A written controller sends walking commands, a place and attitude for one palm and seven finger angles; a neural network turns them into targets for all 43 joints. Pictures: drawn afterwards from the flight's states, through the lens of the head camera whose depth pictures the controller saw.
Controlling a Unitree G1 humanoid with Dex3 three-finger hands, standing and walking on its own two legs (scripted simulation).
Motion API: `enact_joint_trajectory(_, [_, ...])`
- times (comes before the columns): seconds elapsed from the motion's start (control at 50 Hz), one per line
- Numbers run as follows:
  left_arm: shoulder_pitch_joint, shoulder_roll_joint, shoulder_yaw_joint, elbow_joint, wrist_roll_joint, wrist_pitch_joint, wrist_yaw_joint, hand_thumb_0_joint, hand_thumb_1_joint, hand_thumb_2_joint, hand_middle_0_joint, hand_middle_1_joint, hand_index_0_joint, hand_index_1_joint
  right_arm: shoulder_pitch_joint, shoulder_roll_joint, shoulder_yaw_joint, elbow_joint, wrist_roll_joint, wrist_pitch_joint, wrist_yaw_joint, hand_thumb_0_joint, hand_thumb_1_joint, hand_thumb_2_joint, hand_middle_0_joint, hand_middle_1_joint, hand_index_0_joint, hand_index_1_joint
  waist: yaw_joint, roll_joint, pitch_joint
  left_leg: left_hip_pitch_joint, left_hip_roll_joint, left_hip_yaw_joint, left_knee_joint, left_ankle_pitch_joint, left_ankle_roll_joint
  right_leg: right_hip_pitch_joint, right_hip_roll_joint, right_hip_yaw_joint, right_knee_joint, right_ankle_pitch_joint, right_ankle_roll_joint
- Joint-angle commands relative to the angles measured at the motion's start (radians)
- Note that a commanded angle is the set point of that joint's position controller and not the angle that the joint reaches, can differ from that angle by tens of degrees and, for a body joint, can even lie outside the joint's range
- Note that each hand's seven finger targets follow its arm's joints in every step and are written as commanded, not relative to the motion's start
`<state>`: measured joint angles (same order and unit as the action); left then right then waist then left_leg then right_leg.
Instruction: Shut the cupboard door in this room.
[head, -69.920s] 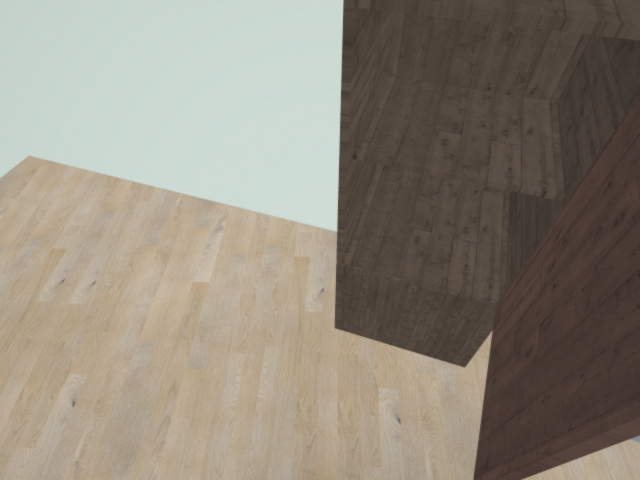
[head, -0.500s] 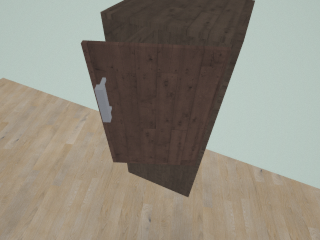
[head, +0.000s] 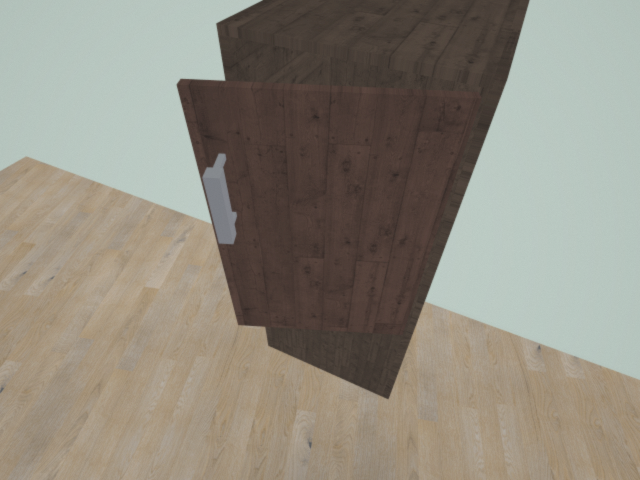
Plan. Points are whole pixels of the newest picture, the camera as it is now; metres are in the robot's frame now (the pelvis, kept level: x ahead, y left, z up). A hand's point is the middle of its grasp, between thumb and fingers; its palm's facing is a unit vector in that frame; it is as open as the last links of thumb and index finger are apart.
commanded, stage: look again from close up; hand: left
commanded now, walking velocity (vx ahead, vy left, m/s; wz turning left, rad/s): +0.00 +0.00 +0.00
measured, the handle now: (224, 199) +0.50 +0.17 +0.08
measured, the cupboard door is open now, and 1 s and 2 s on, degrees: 21 21 21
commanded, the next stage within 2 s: shuffle to correct the standing spot in 0.32 s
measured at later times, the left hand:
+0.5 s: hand out of the picture -0.05 +0.21 -0.18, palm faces +0.01 -0.99 -0.17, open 7.3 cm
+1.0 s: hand out of the picture -0.11 +0.20 -0.19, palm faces +0.03 -1.00 -0.07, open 7.4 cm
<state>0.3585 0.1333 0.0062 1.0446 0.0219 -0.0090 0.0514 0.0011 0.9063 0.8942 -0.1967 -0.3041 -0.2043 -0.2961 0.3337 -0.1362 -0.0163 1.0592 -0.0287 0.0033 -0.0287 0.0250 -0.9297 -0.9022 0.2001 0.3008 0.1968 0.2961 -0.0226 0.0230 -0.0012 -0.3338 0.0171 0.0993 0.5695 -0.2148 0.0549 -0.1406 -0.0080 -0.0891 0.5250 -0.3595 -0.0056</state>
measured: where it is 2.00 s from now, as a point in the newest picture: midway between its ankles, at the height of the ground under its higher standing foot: outside the picture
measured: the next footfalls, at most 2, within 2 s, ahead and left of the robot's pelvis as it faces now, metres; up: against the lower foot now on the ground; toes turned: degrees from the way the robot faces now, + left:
left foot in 0.92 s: +0.01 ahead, +0.12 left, +0.00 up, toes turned +5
right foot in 1.48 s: +0.02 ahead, -0.13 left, +0.00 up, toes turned -10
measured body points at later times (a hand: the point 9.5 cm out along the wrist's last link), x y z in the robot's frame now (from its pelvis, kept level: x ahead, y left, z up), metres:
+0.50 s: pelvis -0.03 +0.04 +0.00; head -0.04 +0.06 +0.45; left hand -0.05 +0.26 -0.16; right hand +0.00 -0.20 -0.14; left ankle +0.06 +0.08 -0.73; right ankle -0.05 -0.11 -0.73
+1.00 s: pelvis -0.07 +0.06 +0.00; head -0.08 +0.10 +0.45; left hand -0.11 +0.26 -0.18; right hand -0.08 -0.17 -0.14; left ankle -0.03 +0.12 -0.73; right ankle -0.05 -0.09 -0.69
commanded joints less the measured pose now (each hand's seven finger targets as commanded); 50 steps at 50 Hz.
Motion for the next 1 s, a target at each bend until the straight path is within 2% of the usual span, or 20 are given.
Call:
enact_joint_trajectory(0.0, [0.083, 0.089, 0.014, -0.065, -0.002, -0.011, 0.010, 0.000, 0.900, 0.900, -0.200, -0.300, -0.200, -0.300, 0.041, -0.086, -0.016, -0.067, 0.009, -0.023, 0.001, 0.000, -0.900, -0.900, 0.200, 0.300, 0.200, 0.300, 0.016, -0.048, 0.069, 0.068, 0.088, -0.118, -0.078, 0.204, -0.002, -0.114, -0.097, 0.117, -0.085, 0.263, -0.044])
enact_joint_trajectory(0.08, [0.082, 0.102, 0.016, -0.087, 0.000, -0.003, 0.010, 0.000, 0.900, 0.900, -0.200, -0.300, -0.200, -0.300, 0.013, -0.111, -0.019, -0.083, 0.010, -0.023, 0.001, 0.000, -0.900, -0.900, 0.200, 0.300, 0.200, 0.300, 0.022, -0.007, 0.063, 0.075, 0.097, -0.128, -0.108, 0.189, 0.004, -0.103, -0.087, 0.108, -0.084, 0.212, -0.033])
enact_joint_trajectory(0.2, [0.072, 0.115, 0.015, -0.103, 0.004, 0.004, 0.003, 0.000, 0.900, 0.900, -0.200, -0.300, -0.200, -0.300, -0.035, -0.133, -0.025, -0.110, 0.011, -0.013, 0.008, 0.000, -0.900, -0.900, 0.200, 0.300, 0.200, 0.300, 0.022, 0.002, 0.100, 0.043, 0.096, -0.155, -0.191, -0.067, -0.003, -0.133, -0.082, 0.110, -0.129, 0.083, -0.031])
enact_joint_trajectory(0.42, [0.137, 0.102, 0.014, -0.067, 0.010, 0.010, -0.006, 0.000, 0.900, 0.900, -0.200, -0.300, -0.200, -0.300, -0.053, -0.164, -0.038, -0.097, 0.012, -0.007, 0.014, 0.000, -0.900, -0.900, 0.200, 0.300, 0.200, 0.300, 0.031, 0.029, 0.040, 0.058, 0.128, -0.211, -0.345, -0.269, -0.011, -0.085, -0.055, 0.053, -0.122, 0.051, -0.011])
enact_joint_trajectory(0.5, [0.203, 0.071, 0.018, -0.036, 0.019, 0.037, -0.015, 0.000, 0.900, 0.900, -0.200, -0.300, -0.200, -0.300, -0.040, -0.192, -0.054, -0.077, 0.008, 0.011, 0.005, 0.000, -0.900, -0.900, 0.200, 0.300, 0.200, 0.300, 0.034, 0.064, 0.054, 0.022, 0.184, -0.259, -0.446, -0.486, -0.009, -0.088, -0.007, -0.011, -0.038, -0.059, -0.010])
enact_joint_trajectory(0.56, [0.254, 0.053, 0.022, -0.014, 0.017, 0.052, -0.026, 0.000, 0.900, 0.900, -0.200, -0.300, -0.200, -0.300, -0.051, -0.203, -0.061, -0.069, 0.004, 0.018, -0.001, 0.000, -0.900, -0.900, 0.200, 0.300, 0.200, 0.300, 0.050, 0.072, 0.090, -0.031, 0.204, -0.259, -0.475, -0.500, -0.004, -0.059, 0.010, -0.029, -0.018, -0.060, -0.023])
enact_joint_trajectory(0.66, [0.350, 0.050, 0.042, 0.026, 0.011, 0.063, -0.030, 0.000, 0.900, 0.900, -0.200, -0.300, -0.200, -0.300, -0.067, -0.174, -0.067, -0.052, 0.002, 0.029, -0.007, 0.000, -0.900, -0.900, 0.200, 0.300, 0.200, 0.300, 0.075, -0.030, 0.099, -0.114, 0.121, -0.114, -0.379, -0.443, -0.082, 0.047, 0.021, -0.018, -0.160, -0.046, -0.047])
enact_joint_trajectory(0.68, [0.356, 0.062, 0.048, 0.026, 0.014, 0.059, -0.027, 0.000, 0.900, 0.900, -0.200, -0.300, -0.200, -0.300, -0.075, -0.148, -0.064, -0.060, 0.005, 0.033, -0.007, 0.000, -0.900, -0.900, 0.200, 0.300, 0.200, 0.300, 0.079, -0.108, 0.114, -0.123, 0.058, -0.054, -0.254, -0.417, -0.086, -0.004, -0.037, 0.082, -0.242, -0.156, -0.073])
enact_joint_trajectory(0.7, [0.325, 0.098, 0.057, 0.020, 0.016, 0.053, -0.021, 0.000, 0.900, 0.900, -0.200, -0.300, -0.200, -0.300, -0.075, -0.098, -0.057, -0.068, 0.008, 0.040, -0.004, 0.000, -0.900, -0.900, 0.200, 0.300, 0.200, 0.300, 0.066, -0.259, 0.144, -0.119, -0.024, 0.005, -0.001, -0.312, -0.084, -0.127, -0.154, 0.277, -0.369, -0.345, -0.129])
enact_joint_trajectory(0.72, [0.214, 0.124, 0.064, -0.015, 0.014, 0.043, -0.012, 0.000, 0.900, 0.900, -0.200, -0.300, -0.200, -0.300, -0.065, -0.072, -0.062, -0.075, 0.010, 0.042, 0.001, 0.000, -0.900, -0.900, 0.200, 0.300, 0.200, 0.300, 0.032, -0.332, 0.157, -0.066, -0.032, 0.023, 0.300, -0.197, -0.073, -0.287, -0.296, 0.424, -0.487, -0.459, -0.198])
enact_joint_trajectory(0.76, [0.026, 0.117, 0.066, -0.075, 0.007, 0.016, -0.003, 0.000, 0.900, 0.900, -0.200, -0.300, -0.200, -0.300, -0.009, -0.068, -0.068, -0.066, 0.015, 0.033, 0.010, 0.000, -0.900, -0.900, 0.200, 0.300, 0.200, 0.300, -0.050, -0.216, 0.104, -0.022, 0.026, -0.081, 0.537, -0.188, -0.048, -0.365, -0.298, 0.373, -0.446, -0.246, -0.204])
enact_joint_trajectory(0.78, [-0.036, 0.119, 0.063, -0.090, 0.013, 0.007, -0.004, 0.000, 0.900, 0.900, -0.200, -0.300, -0.200, -0.300, 0.039, -0.047, -0.064, -0.057, 0.018, 0.018, 0.016, 0.000, -0.900, -0.900, 0.200, 0.300, 0.200, 0.300, -0.079, -0.155, 0.097, 0.016, 0.053, -0.073, 0.428, -0.222, -0.040, -0.346, -0.259, 0.266, -0.373, -0.145, -0.176])
enact_joint_trajectory(0.8, [-0.003, 0.119, 0.059, -0.079, 0.020, 0.003, -0.011, 0.000, 0.900, 0.900, -0.200, -0.300, -0.200, -0.300, 0.055, -0.025, -0.053, -0.052, 0.020, 0.004, 0.019, 0.000, -0.900, -0.900, 0.200, 0.300, 0.200, 0.300, -0.061, -0.114, 0.100, 0.033, 0.035, -0.022, 0.252, -0.229, -0.038, -0.286, -0.208, 0.208, -0.309, -0.109, -0.150])
enact_joint_trajectory(0.84, [0.096, 0.123, 0.053, -0.030, 0.016, 0.011, -0.017, 0.000, 0.900, 0.900, -0.200, -0.300, -0.200, -0.300, 0.078, -0.008, -0.041, -0.034, 0.013, -0.013, 0.015, 0.000, -0.900, -0.900, 0.200, 0.300, 0.200, 0.300, -0.027, -0.080, 0.102, 0.159, -0.010, 0.046, -0.022, -0.164, -0.049, -0.312, -0.149, 0.188, -0.205, -0.250, -0.112])
enact_joint_trajectory(0.86, [0.107, 0.103, 0.051, -0.024, 0.013, 0.018, -0.023, 0.000, 0.900, 0.900, -0.200, -0.300, -0.200, -0.300, 0.114, -0.029, -0.042, -0.022, 0.013, -0.020, 0.006, 0.000, -0.900, -0.900, 0.200, 0.300, 0.200, 0.300, -0.025, -0.031, 0.137, 0.192, -0.004, 0.024, -0.105, -0.181, -0.053, -0.343, -0.102, 0.154, -0.110, -0.255, -0.095])
enact_joint_trajectory(0.88, [0.122, 0.061, 0.046, -0.030, 0.008, 0.024, -0.032, 0.000, 0.900, 0.900, -0.200, -0.300, -0.200, -0.300, 0.165, -0.092, -0.055, -0.019, 0.007, -0.028, -0.006, 0.000, -0.900, -0.900, 0.200, 0.300, 0.200, 0.300, -0.039, 0.135, 0.144, 0.233, 0.132, -0.209, -0.243, -0.360, -0.018, -0.451, -0.043, 0.116, 0.079, -0.217, -0.058])
enact_joint_trajectory(0.9, [0.105, 0.021, 0.043, -0.062, 0.006, 0.025, -0.040, 0.000, 0.900, 0.900, -0.200, -0.300, -0.200, -0.300, 0.207, -0.185, -0.075, -0.029, -0.003, -0.032, -0.017, 0.000, -0.900, -0.900, 0.200, 0.300, 0.200, 0.300, -0.049, 0.316, 0.174, 0.190, 0.368, -0.546, -0.457, -0.615, 0.062, -0.574, 0.014, 0.019, 0.308, -0.165, -0.008])
enact_joint_trajectory(0.92, [0.037, 0.044, 0.054, -0.096, 0.019, 0.029, -0.048, 0.000, 0.900, 0.900, -0.200, -0.300, -0.200, -0.300, 0.181, -0.222, -0.082, -0.033, -0.005, -0.028, -0.027, 0.000, -0.900, -0.900, 0.200, 0.300, 0.200, 0.300, -0.037, 0.188, 0.216, 0.077, 0.445, -0.621, -0.530, -0.671, 0.115, -0.579, -0.043, 0.116, 0.464, -0.088, -0.012])
enact_joint_trajectory(0.94, [0.047, 0.064, 0.063, -0.072, 0.028, 0.038, -0.052, 0.000, 0.900, 0.900, -0.200, -0.300, -0.200, -0.300, 0.110, -0.168, -0.068, -0.038, -0.002, -0.031, -0.023, 0.000, -0.900, -0.900, 0.200, 0.300, 0.200, 0.300, 0.011, 0.105, 0.206, -0.009, 0.367, -0.526, -0.521, -0.594, 0.053, -0.525, -0.057, 0.146, 0.528, 0.024, -0.012])
enact_joint_trajectory(0.98, [0.091, 0.048, 0.064, -0.042, 0.024, 0.039, -0.052, 0.000, 0.900, 0.900, -0.200, -0.300, -0.200, -0.300, 0.053, -0.128, -0.049, -0.045, 0.003, -0.046, -0.026, 0.000, -0.900, -0.900, 0.200, 0.300, 0.200, 0.300, 0.042, 0.066, 0.165, -0.047, 0.322, -0.417, -0.494, -0.451, 0.025, -0.481, -0.064, 0.153, 0.599, 0.112, 0.000])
